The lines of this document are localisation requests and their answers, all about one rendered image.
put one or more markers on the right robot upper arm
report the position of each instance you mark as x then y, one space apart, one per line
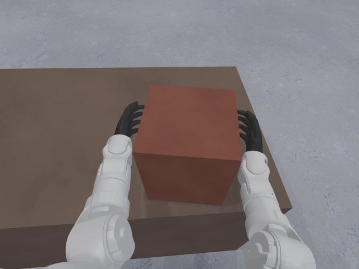
270 250

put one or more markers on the left robot forearm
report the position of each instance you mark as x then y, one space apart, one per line
112 183

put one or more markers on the right robot hand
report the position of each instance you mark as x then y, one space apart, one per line
253 137

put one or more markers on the left robot hand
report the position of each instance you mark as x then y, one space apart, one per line
126 122

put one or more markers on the left robot upper arm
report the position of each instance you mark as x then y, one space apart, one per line
105 242

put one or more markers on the carton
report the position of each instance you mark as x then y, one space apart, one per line
187 148

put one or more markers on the pedestal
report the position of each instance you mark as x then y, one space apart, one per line
54 124

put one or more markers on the right robot forearm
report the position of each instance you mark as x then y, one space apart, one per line
259 201

